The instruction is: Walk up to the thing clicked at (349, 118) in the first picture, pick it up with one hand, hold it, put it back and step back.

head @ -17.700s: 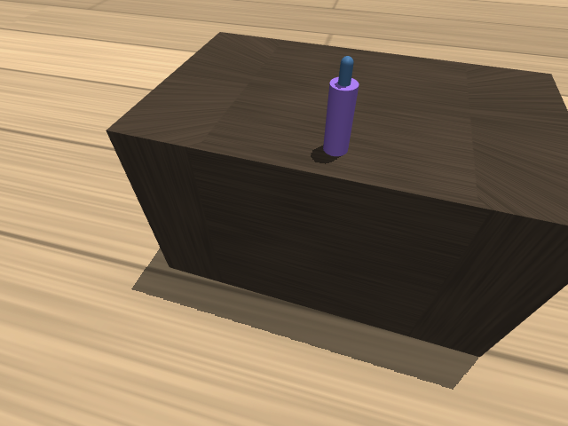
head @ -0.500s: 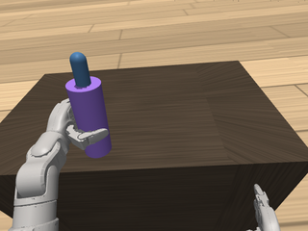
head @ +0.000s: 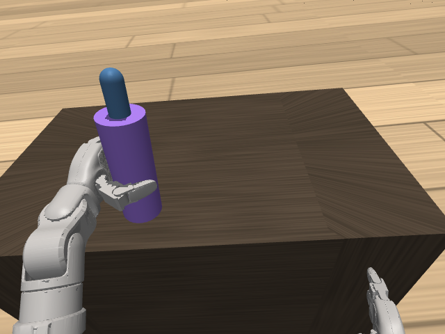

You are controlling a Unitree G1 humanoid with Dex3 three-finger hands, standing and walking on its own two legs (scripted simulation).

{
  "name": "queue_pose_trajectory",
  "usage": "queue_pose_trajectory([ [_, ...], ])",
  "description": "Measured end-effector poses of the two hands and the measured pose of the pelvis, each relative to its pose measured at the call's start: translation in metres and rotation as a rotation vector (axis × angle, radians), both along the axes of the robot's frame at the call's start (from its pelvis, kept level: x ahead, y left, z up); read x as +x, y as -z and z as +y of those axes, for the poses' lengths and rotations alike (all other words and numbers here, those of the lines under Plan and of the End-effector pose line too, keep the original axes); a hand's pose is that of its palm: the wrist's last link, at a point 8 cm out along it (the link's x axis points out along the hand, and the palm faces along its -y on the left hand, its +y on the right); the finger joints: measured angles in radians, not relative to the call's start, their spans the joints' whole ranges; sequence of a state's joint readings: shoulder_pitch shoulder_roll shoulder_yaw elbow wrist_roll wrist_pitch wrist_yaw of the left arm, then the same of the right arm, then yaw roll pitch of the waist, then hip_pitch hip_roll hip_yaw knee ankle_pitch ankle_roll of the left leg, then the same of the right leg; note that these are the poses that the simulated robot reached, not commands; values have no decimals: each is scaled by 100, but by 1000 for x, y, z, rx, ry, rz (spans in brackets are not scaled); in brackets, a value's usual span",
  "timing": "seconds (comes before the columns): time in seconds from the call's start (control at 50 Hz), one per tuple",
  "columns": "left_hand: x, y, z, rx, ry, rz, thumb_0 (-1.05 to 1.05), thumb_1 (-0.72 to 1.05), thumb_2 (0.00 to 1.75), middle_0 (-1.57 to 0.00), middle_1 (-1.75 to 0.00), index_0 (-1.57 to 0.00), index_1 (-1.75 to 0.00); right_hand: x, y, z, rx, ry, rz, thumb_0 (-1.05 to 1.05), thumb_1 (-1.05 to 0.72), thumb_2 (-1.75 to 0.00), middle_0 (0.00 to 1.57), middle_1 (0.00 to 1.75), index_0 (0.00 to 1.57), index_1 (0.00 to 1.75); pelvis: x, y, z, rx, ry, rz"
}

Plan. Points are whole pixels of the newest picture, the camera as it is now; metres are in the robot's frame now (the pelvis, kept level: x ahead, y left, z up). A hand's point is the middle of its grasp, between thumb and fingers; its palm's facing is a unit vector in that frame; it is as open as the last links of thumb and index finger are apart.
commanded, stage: hold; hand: left
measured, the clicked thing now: (129, 151) +0.32 +0.15 +0.25
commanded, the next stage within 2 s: crouch in 0.10 s
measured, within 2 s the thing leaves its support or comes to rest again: neither
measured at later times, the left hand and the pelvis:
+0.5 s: hand (143, 175) +0.35 +0.15 +0.17, palm faces -0.01 -1.00 -0.01, open 10.2 cm; pelvis -0.01 +0.00 +0.00, yaw +0 degrees
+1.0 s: hand (162, 167) +0.42 +0.14 +0.13, palm faces +0.00 -1.00 -0.01, open 10.1 cm; pelvis +0.00 +0.00 -0.01, yaw -1 degrees
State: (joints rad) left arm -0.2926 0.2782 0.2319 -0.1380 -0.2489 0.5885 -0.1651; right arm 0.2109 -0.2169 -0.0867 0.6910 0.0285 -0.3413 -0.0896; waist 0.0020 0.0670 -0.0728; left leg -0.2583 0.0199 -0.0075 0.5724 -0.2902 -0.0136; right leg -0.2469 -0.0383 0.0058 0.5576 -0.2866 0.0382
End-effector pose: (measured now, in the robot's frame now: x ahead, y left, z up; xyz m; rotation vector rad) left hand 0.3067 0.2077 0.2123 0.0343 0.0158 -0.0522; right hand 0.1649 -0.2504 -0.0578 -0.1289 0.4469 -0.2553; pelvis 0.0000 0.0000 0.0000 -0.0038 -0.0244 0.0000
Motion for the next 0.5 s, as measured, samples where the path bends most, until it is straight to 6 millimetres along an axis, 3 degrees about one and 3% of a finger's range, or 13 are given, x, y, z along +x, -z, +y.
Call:
queue_pose_trajectory([
  [0.16,-4,-8,13,12,-75,-51,-1,-54,115,-78,-123,-75,-121,-10,5,-3,-6,10,35,-2,53,-6,6,6,5,5,0,1,0,-3,0,-3],
  [0.28,-5,-9,16,28,-66,-40,-1,-54,115,-78,-123,-75,-121,-6,11,2,-2,-10,58,-2,54,-6,6,6,5,5,-1,1,2,-4,-7,-3],
  [0.38,2,5,9,18,-42,25,-1,-54,115,-79,-123,-76,-121,0,15,9,9,-36,68,-2,56,-5,6,6,5,5,-4,1,3,-3,-11,1],
  [0.5,26,37,-1,-19,-48,115,-1,-54,115,-79,-122,-76,-120,-6,14,15,10,-49,69,-2,57,-4,6,6,5,5,-8,2,1,2,-8,16],
])
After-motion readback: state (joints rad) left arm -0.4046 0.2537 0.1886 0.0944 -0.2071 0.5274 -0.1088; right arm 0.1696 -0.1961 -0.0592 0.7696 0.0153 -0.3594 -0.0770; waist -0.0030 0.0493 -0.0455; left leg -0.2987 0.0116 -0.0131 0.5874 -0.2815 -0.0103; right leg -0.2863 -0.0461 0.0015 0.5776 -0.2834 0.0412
